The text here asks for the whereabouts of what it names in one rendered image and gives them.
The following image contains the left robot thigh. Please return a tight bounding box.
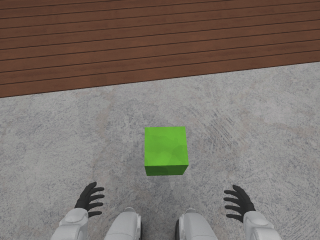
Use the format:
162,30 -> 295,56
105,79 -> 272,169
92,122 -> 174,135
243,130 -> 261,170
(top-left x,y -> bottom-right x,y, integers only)
104,211 -> 141,240

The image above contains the right robot thigh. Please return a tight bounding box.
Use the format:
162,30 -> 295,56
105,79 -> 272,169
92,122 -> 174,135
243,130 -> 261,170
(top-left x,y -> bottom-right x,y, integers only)
179,212 -> 218,240

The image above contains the left robot forearm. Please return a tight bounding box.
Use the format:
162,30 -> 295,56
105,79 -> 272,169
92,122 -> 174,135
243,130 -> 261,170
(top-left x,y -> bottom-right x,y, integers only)
50,208 -> 89,240

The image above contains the carton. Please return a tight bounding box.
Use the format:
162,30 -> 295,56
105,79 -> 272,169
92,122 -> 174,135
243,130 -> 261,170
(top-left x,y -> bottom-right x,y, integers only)
144,126 -> 189,176

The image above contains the right robot forearm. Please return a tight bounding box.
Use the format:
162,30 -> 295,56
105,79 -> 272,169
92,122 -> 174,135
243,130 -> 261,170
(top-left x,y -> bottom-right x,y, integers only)
243,211 -> 282,240

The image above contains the robot left hand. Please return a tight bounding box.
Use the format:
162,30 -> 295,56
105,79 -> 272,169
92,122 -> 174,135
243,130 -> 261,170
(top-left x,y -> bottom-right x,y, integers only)
74,181 -> 105,218

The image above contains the robot right hand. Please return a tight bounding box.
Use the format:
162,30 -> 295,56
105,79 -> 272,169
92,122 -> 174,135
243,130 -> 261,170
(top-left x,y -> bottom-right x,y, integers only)
223,184 -> 256,223

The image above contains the robot thigh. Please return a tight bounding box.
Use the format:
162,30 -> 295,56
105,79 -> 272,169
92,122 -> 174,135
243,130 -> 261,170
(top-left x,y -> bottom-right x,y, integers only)
104,211 -> 141,240
179,212 -> 218,240

